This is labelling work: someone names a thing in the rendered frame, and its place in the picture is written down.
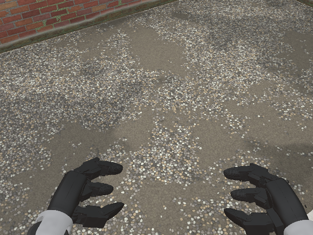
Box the right robot hand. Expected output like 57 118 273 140
223 163 309 235

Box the robot right forearm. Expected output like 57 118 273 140
284 219 313 235

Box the robot left forearm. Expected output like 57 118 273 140
26 210 73 235

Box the left robot hand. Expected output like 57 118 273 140
47 157 124 228

